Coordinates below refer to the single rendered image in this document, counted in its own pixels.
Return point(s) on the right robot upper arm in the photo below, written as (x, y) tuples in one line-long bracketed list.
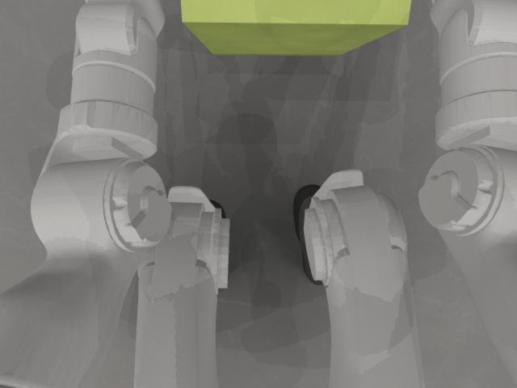
[(470, 196)]

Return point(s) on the robot right forearm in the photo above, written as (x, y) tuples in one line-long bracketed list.
[(477, 73)]

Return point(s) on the left robot upper arm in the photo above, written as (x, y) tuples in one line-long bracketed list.
[(96, 220)]

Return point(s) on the left robot thigh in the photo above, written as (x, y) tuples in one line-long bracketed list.
[(177, 298)]

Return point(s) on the right robot foot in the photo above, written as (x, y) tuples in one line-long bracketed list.
[(302, 202)]

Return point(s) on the robot left forearm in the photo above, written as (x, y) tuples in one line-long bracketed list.
[(114, 79)]

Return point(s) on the carton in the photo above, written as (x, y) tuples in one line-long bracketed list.
[(324, 28)]

